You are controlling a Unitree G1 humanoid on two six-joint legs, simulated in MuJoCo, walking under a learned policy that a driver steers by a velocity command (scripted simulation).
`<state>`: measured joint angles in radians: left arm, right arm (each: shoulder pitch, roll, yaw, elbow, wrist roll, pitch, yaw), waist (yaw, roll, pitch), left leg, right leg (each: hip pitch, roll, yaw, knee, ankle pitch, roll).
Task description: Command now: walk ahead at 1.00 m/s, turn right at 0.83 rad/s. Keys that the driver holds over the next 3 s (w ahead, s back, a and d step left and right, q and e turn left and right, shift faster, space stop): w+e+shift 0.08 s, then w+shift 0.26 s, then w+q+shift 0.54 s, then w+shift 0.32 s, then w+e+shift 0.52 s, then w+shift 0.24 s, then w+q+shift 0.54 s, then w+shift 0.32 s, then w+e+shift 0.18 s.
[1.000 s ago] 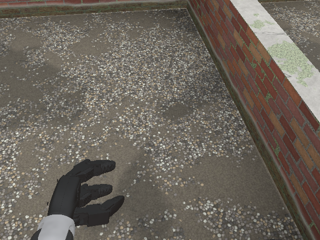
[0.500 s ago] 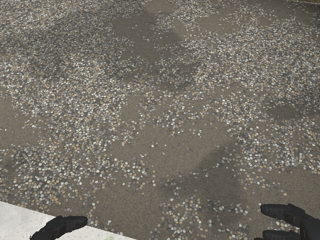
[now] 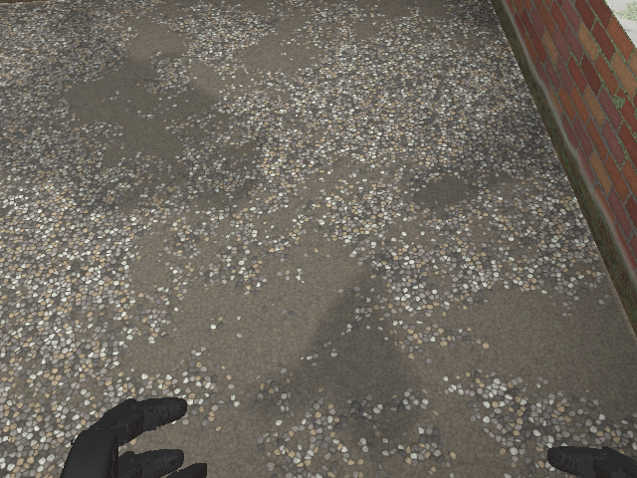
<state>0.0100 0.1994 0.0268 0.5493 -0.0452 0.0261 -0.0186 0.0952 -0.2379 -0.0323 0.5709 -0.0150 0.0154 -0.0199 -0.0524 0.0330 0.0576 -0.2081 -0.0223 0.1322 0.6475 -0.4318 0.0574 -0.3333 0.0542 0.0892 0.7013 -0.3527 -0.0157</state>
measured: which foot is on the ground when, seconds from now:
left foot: down 0.00-1.00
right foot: down 0.00-1.00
